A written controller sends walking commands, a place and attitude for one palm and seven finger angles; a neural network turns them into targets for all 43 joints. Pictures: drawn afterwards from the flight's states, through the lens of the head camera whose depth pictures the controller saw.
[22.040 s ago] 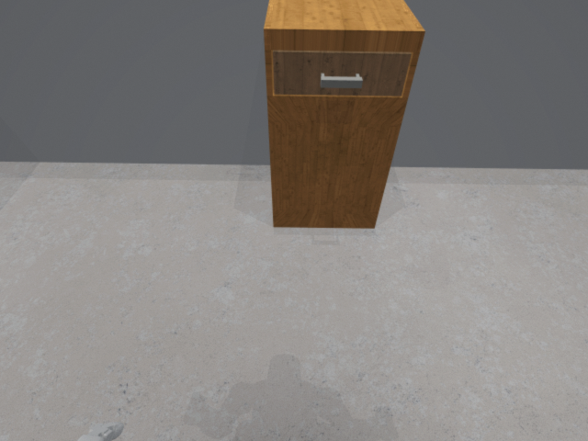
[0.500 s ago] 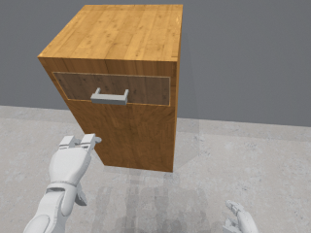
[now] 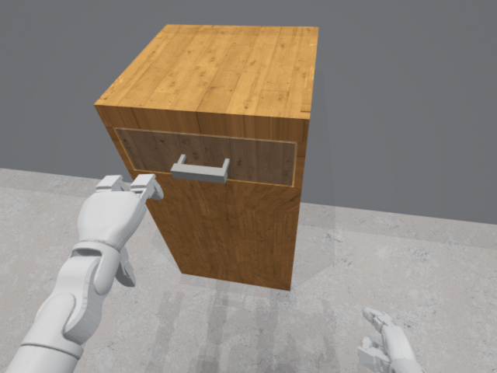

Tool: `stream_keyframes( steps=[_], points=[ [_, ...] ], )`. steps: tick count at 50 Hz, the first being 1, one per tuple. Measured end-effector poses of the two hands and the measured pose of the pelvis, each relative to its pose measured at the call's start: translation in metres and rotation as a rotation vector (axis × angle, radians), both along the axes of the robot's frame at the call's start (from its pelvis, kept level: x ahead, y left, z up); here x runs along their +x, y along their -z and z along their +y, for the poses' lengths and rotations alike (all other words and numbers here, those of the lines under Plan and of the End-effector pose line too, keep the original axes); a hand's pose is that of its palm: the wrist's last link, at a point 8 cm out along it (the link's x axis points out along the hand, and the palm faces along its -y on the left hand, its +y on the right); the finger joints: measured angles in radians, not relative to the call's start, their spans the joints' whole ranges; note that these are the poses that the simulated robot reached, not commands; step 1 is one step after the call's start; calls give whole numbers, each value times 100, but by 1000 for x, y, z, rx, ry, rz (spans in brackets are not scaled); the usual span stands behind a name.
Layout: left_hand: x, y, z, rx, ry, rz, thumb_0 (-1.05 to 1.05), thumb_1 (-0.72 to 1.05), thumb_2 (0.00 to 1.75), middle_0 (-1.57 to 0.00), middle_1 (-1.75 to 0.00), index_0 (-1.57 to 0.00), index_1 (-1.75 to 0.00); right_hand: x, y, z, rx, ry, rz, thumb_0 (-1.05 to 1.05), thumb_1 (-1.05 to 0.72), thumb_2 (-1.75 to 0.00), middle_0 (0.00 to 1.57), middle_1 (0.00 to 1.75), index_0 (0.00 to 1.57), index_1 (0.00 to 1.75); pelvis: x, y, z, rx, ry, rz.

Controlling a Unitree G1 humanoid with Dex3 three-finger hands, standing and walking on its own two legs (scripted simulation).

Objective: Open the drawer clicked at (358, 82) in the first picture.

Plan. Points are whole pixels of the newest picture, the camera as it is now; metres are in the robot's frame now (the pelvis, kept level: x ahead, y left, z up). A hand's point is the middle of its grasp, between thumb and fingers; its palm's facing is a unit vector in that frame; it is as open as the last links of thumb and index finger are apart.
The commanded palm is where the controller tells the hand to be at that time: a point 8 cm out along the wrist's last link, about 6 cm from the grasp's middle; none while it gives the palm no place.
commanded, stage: raise the hand with hooked fingers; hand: left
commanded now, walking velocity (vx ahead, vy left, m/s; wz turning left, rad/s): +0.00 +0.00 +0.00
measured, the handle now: (201, 166) +0.55 +0.20 -0.03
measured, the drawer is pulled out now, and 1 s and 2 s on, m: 0.00 0.00 0.00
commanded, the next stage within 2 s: move the hooked fingers above the handle in 0.50 s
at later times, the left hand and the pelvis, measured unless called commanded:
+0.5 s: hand (137, 224) +0.30 +0.22 +0.09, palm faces +0.06 -0.07 -1.00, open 13.8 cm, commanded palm +0.28 +0.23 +0.14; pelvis +0.00 -0.01 +0.00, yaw +0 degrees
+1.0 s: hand (153, 203) +0.35 +0.22 +0.08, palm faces +0.03 -0.04 -1.00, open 13.8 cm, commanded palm +0.33 +0.22 +0.13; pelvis -0.02 -0.01 +0.00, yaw +0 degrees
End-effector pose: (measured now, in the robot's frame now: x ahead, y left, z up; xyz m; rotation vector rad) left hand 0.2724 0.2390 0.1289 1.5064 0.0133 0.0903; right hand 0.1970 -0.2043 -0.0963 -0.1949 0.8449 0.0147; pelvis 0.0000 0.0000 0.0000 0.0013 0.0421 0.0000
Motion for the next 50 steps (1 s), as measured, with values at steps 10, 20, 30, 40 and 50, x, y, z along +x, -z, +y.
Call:
stream_keyframes(
  steps=[10,20,30,40,50],
  points=[
    [19,-21,5,5,20,38,-1,-50,30,-32,-120,-32,-120,-8,6,-11,-12,2,67,1,-91,-90,20,30,20,30,4,-5,-4,-2,-10,2],
    [7,-5,-12,-17,110,66,-1,-49,30,-32,-120,-32,-120,-29,13,-39,-55,34,131,1,-91,-90,20,30,20,30,2,-5,-9,1,-5,20],
    [6,-17,-6,9,34,-28,-1,-50,30,-32,-120,-32,-120,-33,14,-41,-22,58,116,1,-91,-90,20,30,20,30,-5,-5,-14,4,-5,16],
    [17,4,-16,7,79,89,-1,-50,30,-32,-120,-32,-120,-35,8,-36,-31,53,77,1,-91,-90,20,30,20,30,-14,-4,-15,5,-11,5],
    [56,-3,-19,25,121,18,0,-50,30,-32,-120,-32,-120,-71,19,-48,-57,121,151,0,-91,-90,20,30,20,30,-16,-2,-11,3,-6,42]
  ],
)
